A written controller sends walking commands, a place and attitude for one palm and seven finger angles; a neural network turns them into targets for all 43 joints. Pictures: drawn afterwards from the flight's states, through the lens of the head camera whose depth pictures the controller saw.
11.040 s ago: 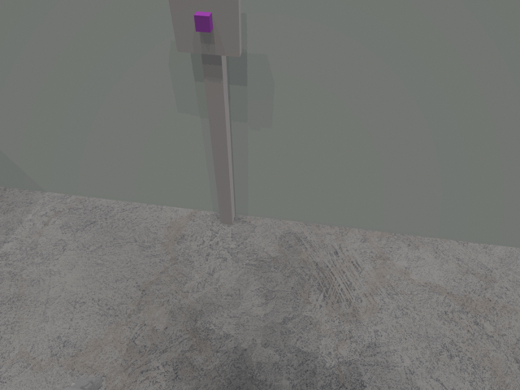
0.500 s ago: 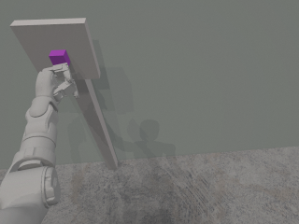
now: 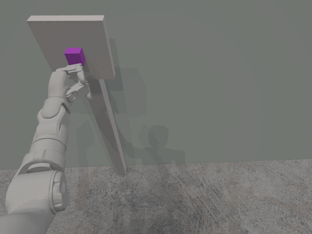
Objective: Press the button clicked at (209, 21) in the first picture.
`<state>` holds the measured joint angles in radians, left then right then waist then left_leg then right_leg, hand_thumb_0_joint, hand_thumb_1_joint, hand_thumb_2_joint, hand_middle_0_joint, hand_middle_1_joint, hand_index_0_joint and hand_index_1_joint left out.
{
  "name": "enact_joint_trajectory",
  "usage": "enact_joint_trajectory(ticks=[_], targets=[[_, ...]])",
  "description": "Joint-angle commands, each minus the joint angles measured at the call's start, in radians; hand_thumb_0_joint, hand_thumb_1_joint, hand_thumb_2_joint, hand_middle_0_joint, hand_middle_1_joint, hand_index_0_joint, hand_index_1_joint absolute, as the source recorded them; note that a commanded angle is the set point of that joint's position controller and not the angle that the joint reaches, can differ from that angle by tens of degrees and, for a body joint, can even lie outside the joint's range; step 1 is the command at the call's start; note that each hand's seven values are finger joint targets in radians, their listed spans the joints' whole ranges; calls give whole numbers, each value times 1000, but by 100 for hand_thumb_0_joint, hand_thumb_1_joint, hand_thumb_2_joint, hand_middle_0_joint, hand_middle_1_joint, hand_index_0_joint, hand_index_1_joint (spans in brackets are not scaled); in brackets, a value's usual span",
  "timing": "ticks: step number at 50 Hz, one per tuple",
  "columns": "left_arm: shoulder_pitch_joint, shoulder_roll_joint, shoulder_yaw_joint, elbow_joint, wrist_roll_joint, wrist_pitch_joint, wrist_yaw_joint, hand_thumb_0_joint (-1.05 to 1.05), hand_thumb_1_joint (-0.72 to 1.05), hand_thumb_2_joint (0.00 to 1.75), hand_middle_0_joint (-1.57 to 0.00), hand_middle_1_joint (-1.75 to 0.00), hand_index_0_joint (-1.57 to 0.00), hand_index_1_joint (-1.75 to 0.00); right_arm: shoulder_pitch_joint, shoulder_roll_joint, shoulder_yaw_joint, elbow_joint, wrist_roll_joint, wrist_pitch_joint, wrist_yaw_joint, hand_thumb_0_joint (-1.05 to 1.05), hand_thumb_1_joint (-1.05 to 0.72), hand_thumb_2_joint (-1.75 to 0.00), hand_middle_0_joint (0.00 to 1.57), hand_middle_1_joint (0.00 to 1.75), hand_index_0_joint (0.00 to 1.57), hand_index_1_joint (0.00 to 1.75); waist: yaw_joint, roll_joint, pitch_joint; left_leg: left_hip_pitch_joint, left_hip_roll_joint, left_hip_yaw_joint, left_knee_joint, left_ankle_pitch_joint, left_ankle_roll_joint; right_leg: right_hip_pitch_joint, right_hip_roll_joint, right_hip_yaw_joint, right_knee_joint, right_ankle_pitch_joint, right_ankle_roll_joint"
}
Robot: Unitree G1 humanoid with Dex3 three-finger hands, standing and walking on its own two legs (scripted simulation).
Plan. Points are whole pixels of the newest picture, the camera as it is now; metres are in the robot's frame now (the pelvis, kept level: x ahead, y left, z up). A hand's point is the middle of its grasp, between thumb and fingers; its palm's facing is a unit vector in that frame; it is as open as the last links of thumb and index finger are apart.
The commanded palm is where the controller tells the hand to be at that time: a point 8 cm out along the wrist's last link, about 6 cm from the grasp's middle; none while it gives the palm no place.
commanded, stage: press the button with the knuckle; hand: left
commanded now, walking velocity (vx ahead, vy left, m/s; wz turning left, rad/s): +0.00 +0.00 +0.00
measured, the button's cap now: (75, 56) +0.54 +0.22 +0.17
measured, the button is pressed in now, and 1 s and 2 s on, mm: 0 6 0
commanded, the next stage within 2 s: hold the button down briefly in 1.10 s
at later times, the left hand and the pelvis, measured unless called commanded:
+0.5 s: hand (89, 79) +0.48 +0.18 +0.14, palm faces +0.07 -1.00 +0.00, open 3.1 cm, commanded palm +0.45 +0.23 +0.14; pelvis +0.00 +0.00 +0.00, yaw -1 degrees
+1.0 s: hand (89, 75) +0.49 +0.19 +0.14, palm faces +0.07 -1.00 -0.02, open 3.5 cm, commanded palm +0.49 +0.23 +0.14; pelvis -0.01 +0.00 -0.01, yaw +1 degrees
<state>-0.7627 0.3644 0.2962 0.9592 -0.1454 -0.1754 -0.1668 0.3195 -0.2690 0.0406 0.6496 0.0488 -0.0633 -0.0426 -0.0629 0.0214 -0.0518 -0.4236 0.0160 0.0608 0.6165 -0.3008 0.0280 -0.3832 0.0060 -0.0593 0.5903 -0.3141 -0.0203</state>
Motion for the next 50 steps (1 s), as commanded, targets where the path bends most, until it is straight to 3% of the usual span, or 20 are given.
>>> enact_joint_trajectory(ticks=[1,3,5,9,10,14,17,19,21,25,28,31,34,35,38,39,41,43,46,50], targets=[[-474,213,30,-221,-12,-71,5,0,90,90,-130,-150,-130,-150,60,-147,-61,-90,-3,-26,-10,0,-90,-90,20,30,20,30,-18,5,-314,229,1,-76,-49,271,8,25,17,35,-52,308,-6],[-505,205,20,-247,-11,-79,10,0,90,90,-130,-150,-130,-150,63,-147,-62,-87,-5,-28,-9,0,-90,-90,20,30,20,30,-27,18,-334,245,1,-80,-43,280,8,18,19,36,-48,308,-6],[-478,212,34,-274,-12,-84,15,0,90,90,-130,-150,-130,-150,64,-146,-65,-90,-7,-28,-5,0,-90,-90,20,30,20,30,-11,36,-366,265,3,-81,-44,316,4,35,20,35,-43,332,-7],[-535,213,24,-224,-4,-75,25,0,90,90,-130,-150,-130,-150,74,-149,-64,-70,-6,-24,-9,0,-90,-90,20,30,20,30,-35,6,-304,231,5,-81,-49,268,8,3,22,32,-55,293,-3],[-533,257,65,-208,-6,-75,29,0,90,90,-130,-150,-130,-150,81,-152,-65,-66,-8,-24,-11,0,-90,-90,20,30,20,30,-28,-8,-309,213,2,-77,-49,258,10,20,22,36,-56,297,-3],[-560,267,60,-184,13,-87,23,0,90,90,-130,-150,-130,-150,101,-151,-63,-61,-13,-21,-9,0,-90,-90,20,30,20,30,-33,33,-346,224,0,-76,-40,294,9,26,20,39,-44,328,-5],[-538,294,86,-140,10,-93,9,0,90,90,-130,-150,-130,-150,118,-156,-66,-56,-15,-16,-9,0,-90,-90,20,30,20,30,-27,10,-349,211,1,-76,-33,313,8,34,23,39,-39,347,-5],[-551,257,52,-114,8,-90,-2,0,90,90,-130,-150,-130,-150,122,-155,-65,-58,-13,-11,-7,0,-90,-90,20,30,20,30,-44,14,-329,204,1,-71,-30,303,11,13,24,39,-43,343,-2],[-573,267,55,-96,10,-90,-6,0,90,90,-130,-150,-130,-150,133,-159,-68,-52,-14,-9,-5,0,-90,-90,20,30,20,30,-48,21,-319,196,2,-72,-29,279,10,-5,24,39,-45,319,-2],[-577,291,83,-112,10,-100,-1,0,90,90,-130,-150,-130,-150,148,-162,-74,-54,-20,-4,-1,0,-90,-90,20,30,20,30,-41,29,-384,220,2,-71,-16,324,11,12,26,42,-35,356,-1],[-626,328,94,-95,19,-101,-3,0,90,90,-130,-150,-130,-150,156,-165,-71,-48,-21,5,-3,0,-90,-90,20,30,20,30,-59,-9,-345,165,-1,-66,-14,285,19,24,26,49,-41,358,4],[-673,326,68,-44,32,-92,-9,0,90,90,-130,-150,-130,-150,155,-165,-63,-44,-17,8,-8,0,-90,-90,20,30,20,30,-80,35,-291,134,-4,-65,-21,214,18,-21,22,52,-51,294,4],[-705,377,102,-22,37,-98,-10,0,90,90,-130,-150,-130,-150,174,-172,-67,-40,-21,7,-10,0,-90,-90,20,30,20,30,-80,23,-356,145,-5,-69,-9,228,20,-3,22,58,-45,304,6],[-715,359,87,-17,37,-98,-14,0,90,90,-130,-150,-130,-150,174,-169,-64,-41,-22,7,-10,0,-90,-90,20,30,20,30,-84,60,-359,152,-5,-68,-7,232,17,-16,21,58,-43,304,5],[-771,348,75,23,32,-106,-15,0,90,90,-130,-150,-130,-150,187,-173,-63,-29,-25,2,-9,0,-90,-90,20,30,20,30,-110,14,-322,133,-2,-78,-3,196,20,-53,25,55,-50,265,9],[-780,371,87,19,36,-113,-14,0,90,90,-130,-150,-130,-150,191,-176,-65,-27,-26,1,-9,0,-90,-90,20,30,20,30,-105,28,-352,137,-2,-79,-1,205,17,-45,23,56,-43,272,9],[-809,342,58,30,42,-118,-12,0,90,90,-130,-150,-130,-150,193,-174,-61,-24,-28,-3,-7,0,-90,-90,20,30,20,30,-117,60,-349,148,-1,-86,1,190,14,-80,24,53,-41,243,8],[-823,361,70,66,43,-119,-6,0,90,90,-130,-150,-130,-150,205,-181,-60,-17,-30,-4,-7,0,-90,-90,20,30,20,30,-129,13,-331,115,0,-86,4,163,19,-81,26,58,-48,226,11],[-875,388,69,72,57,-125,-6,0,90,90,-130,-150,-130,-150,215,-185,-61,-8,-31,-7,-8,0,-90,-90,20,30,20,30,-137,67,-350,121,2,-95,8,150,15,-109,24,56,-41,198,11],[-921,359,43,86,55,-134,-2,0,90,90,-130,-150,-130,-150,227,-187,-59,2,-36,-15,-4,0,-90,-90,20,30,20,30,-154,93,-365,140,4,-107,11,132,11,-148,26,54,-43,160,10]])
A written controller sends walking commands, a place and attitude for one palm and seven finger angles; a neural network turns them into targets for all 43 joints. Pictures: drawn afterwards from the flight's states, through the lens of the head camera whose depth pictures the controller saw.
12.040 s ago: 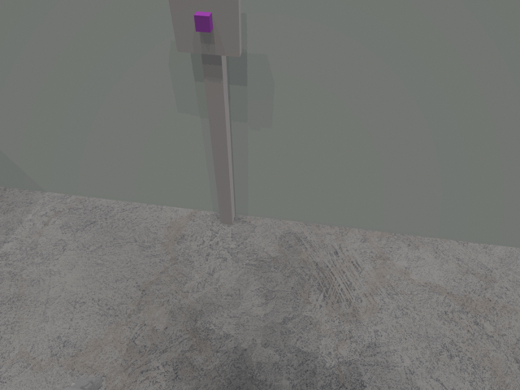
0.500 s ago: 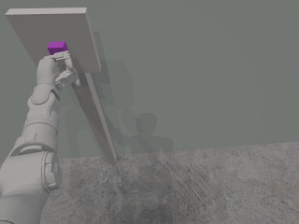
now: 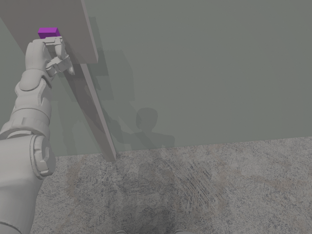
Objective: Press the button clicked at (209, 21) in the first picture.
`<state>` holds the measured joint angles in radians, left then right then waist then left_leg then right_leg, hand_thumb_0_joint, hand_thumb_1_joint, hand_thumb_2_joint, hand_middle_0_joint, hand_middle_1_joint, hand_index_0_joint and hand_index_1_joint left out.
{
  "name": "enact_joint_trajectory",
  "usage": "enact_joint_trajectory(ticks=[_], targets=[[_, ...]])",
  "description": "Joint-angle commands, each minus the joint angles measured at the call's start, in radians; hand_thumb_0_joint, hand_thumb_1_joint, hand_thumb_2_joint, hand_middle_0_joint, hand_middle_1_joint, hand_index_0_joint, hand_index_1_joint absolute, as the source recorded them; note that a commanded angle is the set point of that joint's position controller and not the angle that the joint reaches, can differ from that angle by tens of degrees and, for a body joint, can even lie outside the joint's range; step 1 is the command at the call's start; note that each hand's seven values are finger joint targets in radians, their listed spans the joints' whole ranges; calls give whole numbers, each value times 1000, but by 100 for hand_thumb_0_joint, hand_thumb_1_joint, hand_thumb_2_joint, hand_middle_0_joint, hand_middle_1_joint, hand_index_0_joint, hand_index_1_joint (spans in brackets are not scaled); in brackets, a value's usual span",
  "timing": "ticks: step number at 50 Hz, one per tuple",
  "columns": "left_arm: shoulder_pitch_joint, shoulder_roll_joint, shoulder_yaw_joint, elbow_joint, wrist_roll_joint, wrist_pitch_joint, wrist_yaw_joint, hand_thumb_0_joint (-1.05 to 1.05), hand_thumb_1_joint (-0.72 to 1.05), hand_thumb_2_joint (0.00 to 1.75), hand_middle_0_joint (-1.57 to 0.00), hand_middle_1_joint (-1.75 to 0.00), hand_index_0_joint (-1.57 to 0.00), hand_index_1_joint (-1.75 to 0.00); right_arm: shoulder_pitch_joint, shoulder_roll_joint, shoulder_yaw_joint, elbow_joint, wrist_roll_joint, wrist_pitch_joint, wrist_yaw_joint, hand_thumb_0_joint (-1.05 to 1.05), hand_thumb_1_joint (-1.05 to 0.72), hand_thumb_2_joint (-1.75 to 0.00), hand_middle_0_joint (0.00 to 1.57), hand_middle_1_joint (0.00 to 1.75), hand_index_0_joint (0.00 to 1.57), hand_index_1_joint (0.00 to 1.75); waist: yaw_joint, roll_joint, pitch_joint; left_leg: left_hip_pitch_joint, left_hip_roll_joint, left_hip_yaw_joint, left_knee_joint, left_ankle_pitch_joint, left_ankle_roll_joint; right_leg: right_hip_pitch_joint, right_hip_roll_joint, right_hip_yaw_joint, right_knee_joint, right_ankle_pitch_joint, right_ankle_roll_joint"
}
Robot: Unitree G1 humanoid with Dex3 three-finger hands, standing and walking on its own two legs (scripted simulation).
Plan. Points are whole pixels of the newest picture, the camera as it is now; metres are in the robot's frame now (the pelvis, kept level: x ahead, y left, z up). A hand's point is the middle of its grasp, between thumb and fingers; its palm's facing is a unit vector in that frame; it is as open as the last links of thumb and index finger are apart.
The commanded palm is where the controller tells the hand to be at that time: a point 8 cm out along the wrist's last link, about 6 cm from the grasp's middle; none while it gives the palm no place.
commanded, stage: press the button with the knuckle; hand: left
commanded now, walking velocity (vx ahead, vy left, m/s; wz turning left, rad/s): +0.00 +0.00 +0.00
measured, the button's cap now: (51, 35) +0.56 +0.22 +0.18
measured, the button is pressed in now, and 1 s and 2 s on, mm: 6 0 0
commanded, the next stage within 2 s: hold the button down briefly in 0.10 s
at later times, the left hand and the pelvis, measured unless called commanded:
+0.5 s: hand (68, 58) +0.52 +0.19 +0.15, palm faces +0.05 -1.00 -0.01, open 3.6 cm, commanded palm +0.52 +0.23 +0.15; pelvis -0.02 +0.01 -0.01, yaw +0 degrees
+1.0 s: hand (69, 64) +0.49 +0.18 +0.15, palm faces +0.04 -1.00 +0.00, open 3.3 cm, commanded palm +0.45 +0.23 +0.15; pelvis +0.00 +0.01 +0.00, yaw -1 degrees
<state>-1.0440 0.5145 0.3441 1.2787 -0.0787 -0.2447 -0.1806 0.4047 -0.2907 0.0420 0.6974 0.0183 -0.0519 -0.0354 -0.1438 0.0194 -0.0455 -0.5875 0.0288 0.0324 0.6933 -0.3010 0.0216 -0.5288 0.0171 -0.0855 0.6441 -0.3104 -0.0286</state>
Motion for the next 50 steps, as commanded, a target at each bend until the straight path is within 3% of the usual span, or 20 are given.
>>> enact_joint_trajectory(ticks=[1,3,6,8,12,13,14,17,21,24,25,31,37,39,40,42,43,44,47,50], targets=[[-639,236,18,-224,-12,-66,16,0,90,90,-130,-150,-130,-150,149,-170,-61,-43,-7,-28,-11,0,-90,-90,20,30,20,30,-68,84,-377,296,-7,-81,-64,128,17,-1,16,79,-95,149,18],[-648,251,23,-191,-11,-63,15,0,90,90,-130,-150,-130,-150,157,-175,-58,-38,-8,-29,-13,0,-90,-90,20,30,20,30,-82,52,-351,262,-6,-81,-64,98,21,-6,18,82,-100,128,21],[-669,290,31,-177,-4,-63,12,0,90,90,-130,-150,-130,-150,165,-182,-56,-36,-7,-32,-16,0,-90,-90,20,30,20,30,-87,59,-356,236,-5,-79,-64,74,23,-3,15,87,-101,110,24],[-676,281,19,-157,-3,-59,7,0,90,90,-130,-150,-130,-150,172,-184,-54,-35,-7,-35,-17,0,-90,-90,20,30,20,30,-97,53,-338,220,-4,-80,-63,56,25,-14,16,87,-103,94,24],[-690,325,33,-137,-1,-50,0,0,90,90,-130,-150,-130,-150,185,-189,-50,-37,-7,-39,-19,0,-90,-90,20,30,20,30,-97,89,-335,191,-2,-79,-62,27,23,-24,13,91,-104,65,26],[-703,333,46,-154,-2,-56,1,0,90,90,-130,-150,-130,-150,190,-190,-51,-40,-9,-39,-20,0,-90,-90,20,30,20,30,-96,79,-356,202,-3,-85,-59,39,24,-18,15,87,-98,73,24],[-712,319,31,-168,-3,-57,0,0,90,90,-130,-150,-130,-150,192,-189,-53,-41,-10,-40,-19,0,-90,-90,20,30,20,30,-102,98,-382,225,-1,-84,-58,52,23,-26,15,86,-97,79,26],[-706,336,51,-152,-3,-57,8,0,90,90,-130,-150,-130,-150,198,-190,-52,-41,-12,-42,-17,0,-90,-90,20,30,20,30,-97,80,-368,207,-2,-85,-57,42,22,-26,17,84,-97,68,26],[-722,291,19,-166,5,-67,23,0,90,90,-130,-150,-130,-150,198,-188,-54,-38,-17,-46,-10,0,-90,-90,20,30,20,30,-104,119,-353,235,2,-99,-62,14,16,-79,19,74,-93,34,22],[-743,303,25,-197,9,-77,33,0,90,90,-130,-150,-130,-150,200,-192,-56,-38,-20,-48,-9,0,-90,-90,20,30,20,30,-106,118,-389,252,3,-102,-57,26,18,-75,18,75,-88,41,22],[-746,277,6,-197,12,-78,32,0,90,90,-130,-150,-130,-150,200,-189,-56,-37,-20,-50,-7,0,-90,-90,20,30,20,30,-106,136,-392,265,3,-103,-59,17,15,-88,20,73,-86,33,21],[-676,247,9,-209,4,-80,29,0,90,90,-130,-150,-130,-150,187,-186,-60,-47,-19,-53,-1,0,-90,-90,20,30,20,30,-85,107,-389,275,2,-104,-61,26,14,-74,22,68,-82,41,16],[-584,217,12,-207,-13,-62,18,0,90,90,-130,-150,-130,-150,165,-177,-60,-62,-12,-53,-2,0,-90,-90,20,30,20,30,-59,67,-335,245,1,-92,-70,15,16,-49,23,65,-86,44,14],[-552,244,35,-238,-14,-66,16,0,90,90,-130,-150,-130,-150,161,-178,-61,-74,-11,-51,-3,0,-90,-90,20,30,20,30,-40,75,-378,258,-2,-88,-69,56,16,-12,22,66,-77,77,11],[-530,207,11,-239,-18,-60,10,0,90,90,-130,-150,-130,-150,154,-171,-62,-80,-8,-51,-3,0,-90,-90,20,30,20,30,-43,73,-371,269,-1,-82,-66,65,17,-17,22,67,-80,87,13],[-492,187,9,-271,-28,-60,5,0,90,90,-130,-150,-130,-150,142,-165,-63,-89,-5,-51,-1,0,-90,-90,20,30,20,30,-23,76,-368,274,-3,-76,-70,76,15,3,23,64,-79,101,11],[-459,213,44,-283,-34,-62,5,0,90,90,-130,-150,-130,-150,141,-167,-65,-95,-6,-50,-1,0,-90,-90,20,30,20,30,-10,52,-383,277,-4,-73,-65,108,18,30,25,64,-73,134,8],[-426,205,35,-292,-38,-58,0,0,90,90,-130,-150,-130,-150,132,-164,-65,-102,-1,-45,-3,0,-90,-90,20,30,20,30,-4,57,-385,278,-4,-67,-67,122,18,43,23,67,-72,153,9],[-361,144,12,-386,-52,-53,-2,0,90,90,-130,-150,-130,-150,108,-152,-70,-120,4,-42,2,0,-90,-90,20,30,20,30,18,78,-400,334,-5,-62,-69,187,15,60,26,58,-66,209,6],[-263,154,42,-465,-72,-35,0,0,90,90,-130,-150,-130,-150,86,-150,-72,-140,9,-36,3,0,-90,-90,20,30,20,30,48,35,-420,338,-7,-49,-72,249,19,129,27,60,-64,286,7]])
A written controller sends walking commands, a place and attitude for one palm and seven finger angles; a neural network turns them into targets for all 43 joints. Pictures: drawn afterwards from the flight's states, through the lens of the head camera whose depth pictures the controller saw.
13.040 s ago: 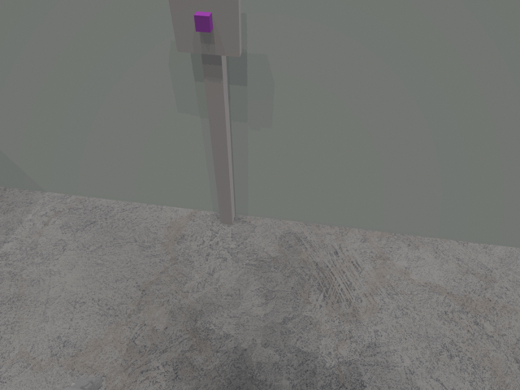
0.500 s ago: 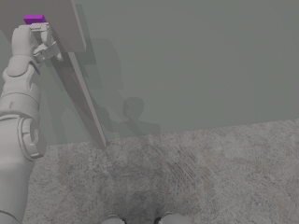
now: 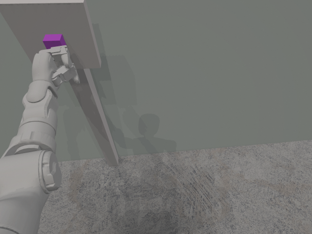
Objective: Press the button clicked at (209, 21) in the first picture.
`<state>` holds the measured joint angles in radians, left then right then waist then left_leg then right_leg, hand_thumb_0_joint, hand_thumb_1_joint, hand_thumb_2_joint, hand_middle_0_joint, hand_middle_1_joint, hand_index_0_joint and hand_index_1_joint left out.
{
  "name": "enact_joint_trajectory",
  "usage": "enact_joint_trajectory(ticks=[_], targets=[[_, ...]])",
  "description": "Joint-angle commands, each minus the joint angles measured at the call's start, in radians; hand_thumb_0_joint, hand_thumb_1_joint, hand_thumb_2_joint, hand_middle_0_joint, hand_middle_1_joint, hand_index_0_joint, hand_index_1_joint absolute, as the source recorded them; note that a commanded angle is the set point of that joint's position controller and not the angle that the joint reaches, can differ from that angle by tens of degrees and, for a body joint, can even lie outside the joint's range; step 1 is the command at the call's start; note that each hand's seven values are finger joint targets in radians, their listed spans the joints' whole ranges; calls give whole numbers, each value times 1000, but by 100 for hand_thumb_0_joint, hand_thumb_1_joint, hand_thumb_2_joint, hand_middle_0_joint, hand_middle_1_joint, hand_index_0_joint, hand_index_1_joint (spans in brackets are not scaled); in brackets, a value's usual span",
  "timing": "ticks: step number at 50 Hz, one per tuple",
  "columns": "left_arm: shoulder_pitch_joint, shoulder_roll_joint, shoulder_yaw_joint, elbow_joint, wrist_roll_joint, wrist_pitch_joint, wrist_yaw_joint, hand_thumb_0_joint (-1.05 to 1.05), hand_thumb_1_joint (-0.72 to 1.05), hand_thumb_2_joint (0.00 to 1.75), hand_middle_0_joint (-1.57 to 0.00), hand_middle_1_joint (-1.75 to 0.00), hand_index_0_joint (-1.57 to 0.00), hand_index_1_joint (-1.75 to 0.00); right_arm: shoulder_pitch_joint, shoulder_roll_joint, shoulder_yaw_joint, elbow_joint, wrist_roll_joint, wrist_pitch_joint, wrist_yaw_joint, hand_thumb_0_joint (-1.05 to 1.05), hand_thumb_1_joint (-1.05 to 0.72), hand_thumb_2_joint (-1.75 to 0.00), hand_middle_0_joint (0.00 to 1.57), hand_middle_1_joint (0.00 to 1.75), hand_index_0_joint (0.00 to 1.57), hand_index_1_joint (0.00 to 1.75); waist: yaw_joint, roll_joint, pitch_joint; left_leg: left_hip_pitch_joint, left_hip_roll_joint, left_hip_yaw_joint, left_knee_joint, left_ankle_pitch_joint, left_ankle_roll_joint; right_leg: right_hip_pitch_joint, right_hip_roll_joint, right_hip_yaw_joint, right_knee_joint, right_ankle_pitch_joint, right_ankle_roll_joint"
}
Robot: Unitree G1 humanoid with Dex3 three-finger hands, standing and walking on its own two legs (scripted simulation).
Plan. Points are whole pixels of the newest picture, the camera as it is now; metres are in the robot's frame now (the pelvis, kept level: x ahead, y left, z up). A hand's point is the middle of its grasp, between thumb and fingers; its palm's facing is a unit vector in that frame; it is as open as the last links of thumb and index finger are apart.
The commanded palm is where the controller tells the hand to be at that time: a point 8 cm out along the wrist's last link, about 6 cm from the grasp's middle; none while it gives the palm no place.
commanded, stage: pull the fist back off the button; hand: left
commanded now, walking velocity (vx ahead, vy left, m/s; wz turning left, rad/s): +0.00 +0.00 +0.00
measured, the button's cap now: (56, 43) +0.55 +0.23 +0.18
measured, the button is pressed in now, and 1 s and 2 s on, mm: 0 0 0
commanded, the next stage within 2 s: draw the hand back to the body in 0.50 s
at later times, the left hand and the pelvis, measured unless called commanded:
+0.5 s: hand (66, 94) +0.41 +0.19 +0.15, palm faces +0.07 -1.00 +0.00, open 3.1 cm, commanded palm +0.39 +0.23 +0.15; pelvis +0.02 -0.01 +0.01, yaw +2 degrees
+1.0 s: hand (47, 115) +0.34 +0.21 +0.16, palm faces +0.09 -1.00 -0.01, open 3.1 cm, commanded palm +0.30 +0.25 +0.17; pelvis +0.01 -0.01 +0.02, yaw +1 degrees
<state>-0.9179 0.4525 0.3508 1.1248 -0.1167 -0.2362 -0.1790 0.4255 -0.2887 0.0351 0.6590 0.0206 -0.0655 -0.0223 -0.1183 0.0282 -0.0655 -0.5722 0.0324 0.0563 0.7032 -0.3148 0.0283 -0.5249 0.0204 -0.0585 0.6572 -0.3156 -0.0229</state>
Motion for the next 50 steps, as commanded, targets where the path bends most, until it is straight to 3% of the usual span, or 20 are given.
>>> enact_joint_trajectory(ticks=[1,3,5,10,12,14,18,20,22,23,24,27,30,33,36,39,41,44,48,50], targets=[[-332,232,56,-322,-39,-31,0,0,90,90,-130,-150,-130,-150,49,-151,-66,-112,11,-19,-12,0,-90,-90,20,30,20,30,38,12,-382,304,-12,-63,-84,265,15,150,22,37,-81,309,0],[-298,212,36,-372,-40,-12,-2,0,90,90,-130,-150,-130,-150,25,-145,-60,-127,15,-12,-14,0,-90,-90,20,30,20,30,40,14,-332,281,-17,-52,-91,273,19,173,18,38,-85,339,-1],[-264,183,19,-482,-44,-7,2,0,90,90,-130,-150,-130,-150,0,-135,-65,-143,20,-11,-13,0,-90,-90,20,30,20,30,52,55,-366,341,-15,-54,-95,329,16,185,18,35,-81,377,-3],[-103,174,43,-602,-81,42,-4,0,90,90,-130,-150,-130,-150,-50,-128,-66,-159,27,-9,-20,0,-90,-90,20,30,20,30,76,-15,-345,348,-15,-42,-107,369,19,258,13,39,-92,457,3],[-86,126,-2,-663,-85,66,-12,0,90,90,-130,-150,-130,-150,-78,-121,-60,-168,32,-8,-25,0,-90,-90,20,30,20,30,71,4,-317,357,-18,-41,-116,369,19,254,9,37,-100,459,2],[-77,96,-33,-737,-88,80,-14,0,90,90,-130,-150,-130,-150,-101,-113,-59,-172,35,-11,-26,0,-90,-90,20,30,20,30,72,62,-324,400,-19,-45,-114,397,16,249,5,37,-101,465,0],[-24,18,-90,-786,-109,117,-8,0,90,90,-130,-150,-130,-150,-138,-111,-53,-170,39,-20,-34,0,-90,-90,20,30,20,30,68,5,-279,420,-18,-62,-125,373,13,229,7,23,-115,421,-1],[-7,35,-68,-792,-109,137,5,0,90,90,-130,-150,-130,-150,-157,-110,-52,-166,38,-21,-40,0,-90,-90,20,30,20,30,78,-8,-276,415,-23,-63,-134,337,12,235,1,24,-123,401,0],[-85,15,-102,-776,-100,151,16,0,90,90,-130,-150,-130,-150,-174,-107,-43,-158,39,-18,-48,0,-90,-90,20,30,20,30,55,-13,-219,395,-27,-68,-144,274,13,202,-2,24,-140,345,2],[-113,39,-85,-775,-97,149,26,0,90,90,-130,-150,-130,-150,-175,-109,-42,-152,36,-18,-51,0,-90,-90,20,30,20,30,52,-33,-214,390,-29,-69,-142,259,16,206,-3,30,-146,332,3],[-117,57,-74,-778,-88,145,32,0,90,90,-130,-150,-130,-150,-181,-108,-42,-154,34,-17,-54,0,-90,-90,20,30,20,30,63,-25,-246,396,-31,-72,-148,258,14,224,-6,31,-142,328,1],[-151,17,-108,-764,-83,130,36,0,90,90,-130,-150,-130,-150,-192,-98,-34,-151,33,-24,-55,0,-90,-90,20,30,20,30,64,25,-266,427,-33,-77,-145,279,10,220,-8,29,-138,333,-5],[-114,60,-66,-662,-90,128,29,0,90,90,-130,-150,-130,-150,-189,-104,-29,-144,32,-19,-58,0,-90,-90,20,30,20,30,70,-48,-237,369,-35,-72,-150,239,13,240,-11,37,-147,323,1],[16,102,-17,-657,-90,129,12,0,90,90,-130,-150,-130,-150,-196,-105,-28,-171,32,-16,-53,0,-90,-90,20,30,20,30,114,-34,-281,355,-39,-62,-156,250,14,302,-15,43,-141,342,-3],[98,86,-22,-783,-102,126,-7,0,90,90,-130,-150,-130,-150,-223,-96,-29,-205,37,-22,-45,0,-90,-90,20,30,20,30,136,3,-293,376,-36,-53,-169,289,13,336,-16,42,-138,389,-6],[174,93,-4,-854,-128,146,-21,0,90,90,-130,-150,-130,-150,-242,-99,-32,-216,43,-31,-47,0,-90,-90,20,30,20,30,138,-44,-250,364,-29,-50,-186,258,15,336,-12,43,-157,366,1],[192,99,4,-906,-139,168,-26,0,90,90,-130,-150,-130,-150,-260,-99,-30,-218,45,-37,-54,0,-90,-90,20,30,20,30,136,-33,-212,362,-31,-47,-201,219,17,325,-14,48,-178,322,4],[214,89,-8,-1040,-140,184,-25,0,90,90,-130,-150,-130,-150,-282,-93,-31,-225,45,-55,-61,0,-90,-90,20,30,20,30,139,17,-231,407,-32,-49,-212,226,19,331,-14,51,-189,301,1],[311,55,-23,-1092,-162,216,-37,0,90,90,-130,-150,-130,-150,-300,-92,-27,-215,46,-81,-72,0,-90,-90,20,30,20,30,136,-13,-181,421,-30,-57,-224,202,17,312,-9,42,-210,258,3],[351,52,-27,-1123,-165,236,-44,0,90,90,-130,-150,-130,-150,-314,-91,-25,-211,50,-89,-77,0,-90,-90,20,30,20,30,138,10,-163,423,-32,-56,-234,178,14,305,-12,43,-221,227,5]])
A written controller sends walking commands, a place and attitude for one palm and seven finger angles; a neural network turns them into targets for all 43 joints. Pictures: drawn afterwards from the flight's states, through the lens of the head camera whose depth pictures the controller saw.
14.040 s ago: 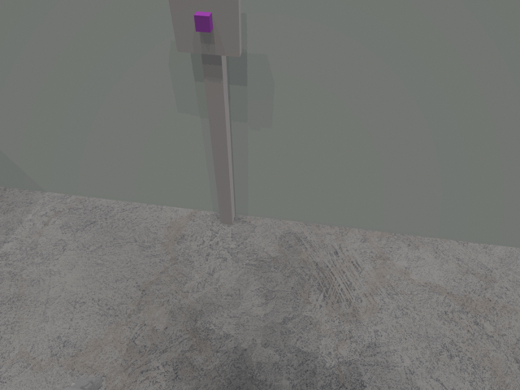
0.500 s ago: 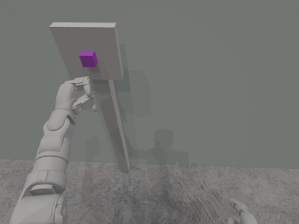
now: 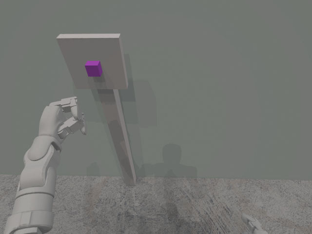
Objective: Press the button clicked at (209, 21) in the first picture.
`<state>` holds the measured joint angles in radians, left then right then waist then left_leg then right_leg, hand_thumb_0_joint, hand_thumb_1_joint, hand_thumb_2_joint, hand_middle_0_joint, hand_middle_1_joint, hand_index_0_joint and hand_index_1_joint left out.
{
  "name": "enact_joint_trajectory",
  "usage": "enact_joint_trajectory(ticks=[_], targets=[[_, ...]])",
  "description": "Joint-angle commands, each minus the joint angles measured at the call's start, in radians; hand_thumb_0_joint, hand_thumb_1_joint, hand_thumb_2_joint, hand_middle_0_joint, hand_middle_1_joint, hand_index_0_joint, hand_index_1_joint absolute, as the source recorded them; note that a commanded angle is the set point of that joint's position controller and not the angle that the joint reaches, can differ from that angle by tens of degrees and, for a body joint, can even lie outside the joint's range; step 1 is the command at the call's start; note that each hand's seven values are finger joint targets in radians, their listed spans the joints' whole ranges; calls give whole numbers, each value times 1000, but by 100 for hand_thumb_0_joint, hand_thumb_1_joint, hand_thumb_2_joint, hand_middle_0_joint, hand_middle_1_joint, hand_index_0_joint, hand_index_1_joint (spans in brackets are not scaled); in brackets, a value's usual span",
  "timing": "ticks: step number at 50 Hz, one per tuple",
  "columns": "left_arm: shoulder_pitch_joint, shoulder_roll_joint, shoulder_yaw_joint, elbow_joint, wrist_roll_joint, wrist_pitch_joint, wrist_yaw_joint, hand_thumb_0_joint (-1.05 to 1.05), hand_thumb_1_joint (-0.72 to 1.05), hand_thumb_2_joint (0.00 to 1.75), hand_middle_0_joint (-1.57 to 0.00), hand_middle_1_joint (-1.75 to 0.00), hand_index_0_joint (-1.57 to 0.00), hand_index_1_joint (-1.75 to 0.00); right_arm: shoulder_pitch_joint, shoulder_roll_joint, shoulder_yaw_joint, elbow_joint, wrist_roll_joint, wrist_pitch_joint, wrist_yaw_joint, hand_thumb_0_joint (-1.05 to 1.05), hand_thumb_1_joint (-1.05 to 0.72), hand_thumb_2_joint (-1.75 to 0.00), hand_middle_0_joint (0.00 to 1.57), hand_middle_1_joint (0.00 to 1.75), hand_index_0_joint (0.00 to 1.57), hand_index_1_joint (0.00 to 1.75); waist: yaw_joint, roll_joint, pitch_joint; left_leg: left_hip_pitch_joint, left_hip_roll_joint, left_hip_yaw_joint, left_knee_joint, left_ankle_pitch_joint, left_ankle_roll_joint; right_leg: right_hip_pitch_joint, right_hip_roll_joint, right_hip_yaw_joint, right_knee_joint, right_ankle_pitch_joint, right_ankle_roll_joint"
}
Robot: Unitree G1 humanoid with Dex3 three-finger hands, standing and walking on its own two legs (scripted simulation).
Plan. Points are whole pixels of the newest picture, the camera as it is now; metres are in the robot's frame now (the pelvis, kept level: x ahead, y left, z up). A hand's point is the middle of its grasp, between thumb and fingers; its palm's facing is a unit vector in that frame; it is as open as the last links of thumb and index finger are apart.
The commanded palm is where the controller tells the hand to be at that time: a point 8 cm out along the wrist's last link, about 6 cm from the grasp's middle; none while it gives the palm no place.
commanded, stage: draw the hand back to the body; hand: left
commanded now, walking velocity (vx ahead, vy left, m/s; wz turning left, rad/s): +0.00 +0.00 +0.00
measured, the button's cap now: (94, 68) +0.54 +0.23 +0.17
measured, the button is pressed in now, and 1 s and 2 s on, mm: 0 0 0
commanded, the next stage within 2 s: step back with the hand held close in 1.08 s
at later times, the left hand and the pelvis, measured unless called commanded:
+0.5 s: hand (53, 150) +0.24 +0.23 +0.16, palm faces +0.35 -0.89 -0.29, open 3.1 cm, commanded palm +0.19 +0.27 +0.17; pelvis +0.01 +0.01 +0.01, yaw +0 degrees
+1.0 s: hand (25, 176) +0.18 +0.25 +0.16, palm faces +0.43 -0.82 -0.37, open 3.1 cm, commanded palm +0.13 +0.29 +0.18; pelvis +0.01 +0.01 +0.01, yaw +1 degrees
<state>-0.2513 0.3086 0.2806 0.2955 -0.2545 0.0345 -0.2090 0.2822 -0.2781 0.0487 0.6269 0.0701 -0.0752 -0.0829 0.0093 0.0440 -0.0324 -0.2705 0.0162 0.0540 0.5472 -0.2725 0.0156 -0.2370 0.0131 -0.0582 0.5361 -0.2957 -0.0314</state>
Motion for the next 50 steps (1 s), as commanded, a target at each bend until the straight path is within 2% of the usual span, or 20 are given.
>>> enact_joint_trajectory(ticks=[1,5,6,7,8,11,12,13,14,18,21,23,30,32,35,38,40,43,49,50], targets=[[-303,181,33,-317,-30,-25,-16,0,90,90,-130,-150,-130,-150,-175,-99,-37,-182,-1,-86,-16,0,-90,-90,20,30,20,30,12,-9,-190,128,-17,-60,-82,139,27,17,-4,39,-101,209,12],[-216,169,29,-410,-31,8,-15,0,90,90,-130,-150,-130,-150,-200,-91,-30,-192,-2,-100,-17,0,-90,-90,20,30,20,30,25,7,-184,150,-17,-71,-96,136,21,19,-2,26,-104,187,9],[-190,231,6,-528,84,-76,111,0,90,90,-130,-150,-130,-150,-221,-84,-33,-173,-32,-110,-15,0,-90,-90,20,30,20,30,25,11,-51,142,-15,-52,-132,103,21,-34,-14,57,-194,125,10],[-83,173,-7,-467,99,-96,171,0,90,90,-130,-150,-130,-150,-215,-84,-31,-151,-41,-109,-16,0,-90,-90,20,30,20,30,17,-35,-28,143,-11,-58,-148,75,20,-24,-16,48,-205,90,12],[-46,161,-29,-482,119,-113,206,0,90,90,-130,-150,-130,-150,-216,-87,-35,-139,-45,-100,-14,0,-90,-90,20,30,20,30,20,-88,-23,154,-4,-60,-165,72,22,-9,-10,46,-225,75,13],[-2,153,-36,-581,157,-152,265,0,90,90,-130,-150,-130,-150,-219,-70,-31,-138,-53,-80,-8,0,-90,-90,20,30,20,30,19,17,-98,225,-4,-51,-193,116,20,74,-14,52,-218,126,10],[18,163,-26,-611,165,-160,278,0,90,90,-130,-150,-130,-150,-220,-67,-31,-138,-59,-75,-7,0,-90,-90,20,30,20,30,23,26,-117,242,-4,-51,-197,144,19,99,-14,51,-217,155,9],[51,174,-17,-609,173,-164,287,0,90,90,-130,-150,-130,-150,-225,-69,-34,-131,-63,-70,-7,0,-90,-90,20,30,20,30,26,-4,-109,245,0,-49,-201,156,19,106,-9,52,-231,160,10],[71,159,-25,-636,177,-168,292,0,90,90,-130,-150,-130,-150,-229,-63,-31,-136,-64,-64,-6,0,-90,-90,20,30,20,30,26,25,-111,254,-2,-46,-207,172,19,123,-12,54,-232,179,9],[186,158,-12,-695,187,-174,305,0,90,90,-130,-150,-130,-150,-248,-60,-34,-140,-75,-46,-3,0,-90,-90,20,30,20,30,36,1,-85,266,-3,-46,-214,223,17,154,-8,50,-250,225,8],[263,139,-16,-751,192,-177,309,0,90,90,-130,-150,-130,-150,-252,-52,-35,-148,-78,-36,2,0,-90,-90,20,30,20,30,39,27,-80,275,-3,-47,-214,253,14,166,-12,47,-243,251,7],[334,144,-2,-772,194,-175,310,0,90,90,-130,-150,-130,-150,-253,-56,-39,-149,-82,-33,6,0,-90,-90,20,30,20,30,42,-5,-60,268,0,-48,-211,274,14,169,-8,46,-248,267,7],[516,155,50,-861,192,-178,314,0,90,90,-130,-150,-130,-150,-251,-50,-48,-163,-86,-23,12,0,-90,-90,20,30,20,30,53,-26,-34,245,3,-49,-202,289,15,175,-14,42,-240,277,10],[557,161,63,-896,195,-182,318,0,90,90,-130,-150,-130,-150,-249,-47,-51,-164,-86,-25,13,0,-90,-90,20,30,20,30,55,13,-41,247,3,-47,-194,298,13,173,-16,46,-236,285,9],[631,165,77,-940,196,-187,322,0,90,90,-130,-150,-130,-150,-243,-48,-54,-171,-85,-34,12,0,-90,-90,20,30,20,30,58,32,-44,244,5,-47,-188,306,11,175,-17,47,-234,287,9],[699,168,88,-966,198,-188,323,0,90,90,-130,-150,-130,-150,-239,-49,-56,-174,-85,-44,11,0,-90,-90,20,30,20,30,60,10,-20,235,7,-50,-183,311,9,160,-10,44,-238,287,9],[736,169,98,-984,196,-190,325,0,90,90,-130,-150,-130,-150,-233,-47,-56,-178,-83,-47,9,0,-90,-90,20,30,20,30,62,21,-13,229,8,-50,-183,305,9,158,-12,43,-233,283,10],[693,154,75,-971,202,-188,326,0,90,90,-130,-150,-130,-150,-234,-51,-59,-172,-83,-52,3,0,-90,-90,20,30,20,30,48,-23,35,224,7,-50,-189,249,13,117,-9,44,-257,225,12],[659,156,76,-977,206,-193,335,0,90,90,-130,-150,-130,-150,-230,-47,-55,-163,-85,-62,-4,0,-90,-90,20,30,20,30,53,46,11,236,6,-55,-196,217,12,128,-17,48,-254,186,9],[670,163,83,-973,205,-193,338,0,90,90,-130,-150,-130,-150,-231,-45,-54,-163,-87,-64,-5,0,-90,-90,20,30,20,30,57,22,8,234,5,-57,-198,213,11,134,-16,44,-252,185,9]])
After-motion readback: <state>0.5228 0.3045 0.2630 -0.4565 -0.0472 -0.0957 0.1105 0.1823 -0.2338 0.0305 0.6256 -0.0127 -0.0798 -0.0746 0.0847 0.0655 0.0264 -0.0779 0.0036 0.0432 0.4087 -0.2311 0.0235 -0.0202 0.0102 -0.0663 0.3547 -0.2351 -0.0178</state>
